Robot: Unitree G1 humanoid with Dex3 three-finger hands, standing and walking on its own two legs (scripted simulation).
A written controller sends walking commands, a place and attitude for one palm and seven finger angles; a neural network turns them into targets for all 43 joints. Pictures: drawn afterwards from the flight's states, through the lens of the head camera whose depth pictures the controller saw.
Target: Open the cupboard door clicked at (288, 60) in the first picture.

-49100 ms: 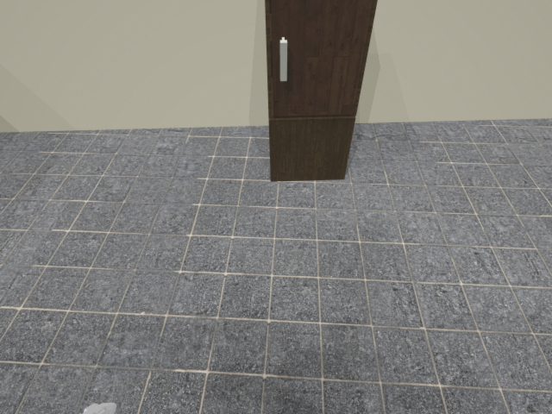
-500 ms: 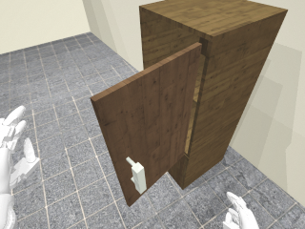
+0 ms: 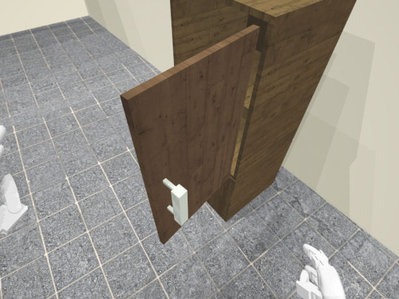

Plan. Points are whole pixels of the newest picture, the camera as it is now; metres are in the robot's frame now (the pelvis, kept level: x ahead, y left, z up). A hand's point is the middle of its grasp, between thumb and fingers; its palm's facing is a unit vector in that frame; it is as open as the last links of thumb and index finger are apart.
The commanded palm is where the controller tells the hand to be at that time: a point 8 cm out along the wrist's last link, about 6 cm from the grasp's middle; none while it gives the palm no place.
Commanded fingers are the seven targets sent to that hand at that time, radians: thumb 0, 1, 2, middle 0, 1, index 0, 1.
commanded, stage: step back with the hand held close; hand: left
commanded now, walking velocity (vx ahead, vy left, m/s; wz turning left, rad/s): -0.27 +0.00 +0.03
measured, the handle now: (174, 201) +0.35 +0.09 -0.07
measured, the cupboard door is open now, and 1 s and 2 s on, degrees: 99 99 99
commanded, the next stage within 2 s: stop stepping back and stand still in 1.08 s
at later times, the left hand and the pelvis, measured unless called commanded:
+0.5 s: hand (17, 235) +0.16 +0.25 +0.17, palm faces +0.43 -0.77 -0.48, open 7.4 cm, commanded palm +0.09 +0.30 +0.19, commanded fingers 0.00 0.90 0.90 -0.20 -0.30 -0.20 -0.30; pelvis -0.04 -0.01 -0.01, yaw +2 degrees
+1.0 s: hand (41, 287) +0.11 +0.19 +0.17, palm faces +0.22 -0.80 -0.56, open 7.4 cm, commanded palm +0.05 +0.24 +0.19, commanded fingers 0.00 0.90 0.90 -0.20 -0.30 -0.20 -0.30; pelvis -0.12 -0.05 +0.02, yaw -4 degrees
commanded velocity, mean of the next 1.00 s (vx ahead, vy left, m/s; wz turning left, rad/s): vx -0.37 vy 0.00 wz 0.01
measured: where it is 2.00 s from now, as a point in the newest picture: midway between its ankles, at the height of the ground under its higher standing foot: outside the picture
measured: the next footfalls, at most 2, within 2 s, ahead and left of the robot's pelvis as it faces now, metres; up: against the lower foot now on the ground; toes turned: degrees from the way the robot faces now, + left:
right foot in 0.76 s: -0.17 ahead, -0.11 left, +0.00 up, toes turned +0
left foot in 1.00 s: -0.06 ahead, +0.03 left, +0.00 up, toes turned -2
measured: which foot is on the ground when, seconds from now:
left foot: down 0.00-0.82, up 0.84-0.98, down 1.00-1.00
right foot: down 0.00-0.52, up 0.54-0.74, down 0.76-1.00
